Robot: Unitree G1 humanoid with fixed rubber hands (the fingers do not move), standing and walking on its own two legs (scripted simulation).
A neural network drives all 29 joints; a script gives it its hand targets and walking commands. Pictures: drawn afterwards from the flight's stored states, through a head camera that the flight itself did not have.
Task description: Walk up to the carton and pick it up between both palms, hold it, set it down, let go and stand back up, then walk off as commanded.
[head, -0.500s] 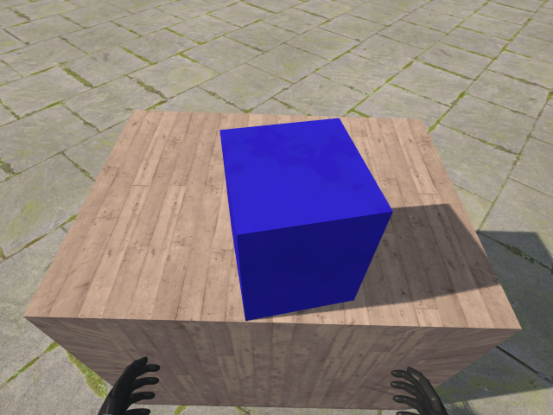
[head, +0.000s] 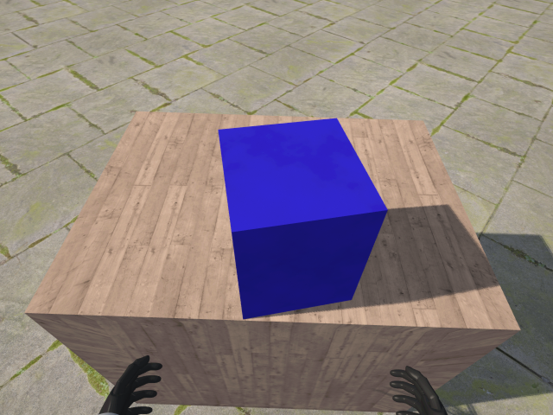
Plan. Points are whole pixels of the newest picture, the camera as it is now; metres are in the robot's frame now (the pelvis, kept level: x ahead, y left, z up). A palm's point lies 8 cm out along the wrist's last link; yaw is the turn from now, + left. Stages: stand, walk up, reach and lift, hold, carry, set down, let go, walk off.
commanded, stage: let go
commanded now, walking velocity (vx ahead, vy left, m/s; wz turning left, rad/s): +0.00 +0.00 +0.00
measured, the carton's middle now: (289, 220) +0.42 -0.01 +0.03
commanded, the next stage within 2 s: stand in 0.08 s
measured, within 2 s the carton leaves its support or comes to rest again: neither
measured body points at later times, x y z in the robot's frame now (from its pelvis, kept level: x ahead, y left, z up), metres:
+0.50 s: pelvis +0.00 -0.01 +0.00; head -0.02 +0.00 +0.45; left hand +0.05 +0.30 -0.13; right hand +0.06 -0.32 -0.12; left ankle +0.01 +0.12 -0.74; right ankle -0.02 -0.10 -0.74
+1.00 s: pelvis -0.02 +0.01 +0.00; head -0.04 +0.01 +0.45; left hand +0.03 +0.31 -0.13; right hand +0.05 -0.28 -0.13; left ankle +0.01 +0.12 -0.74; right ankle -0.02 -0.10 -0.74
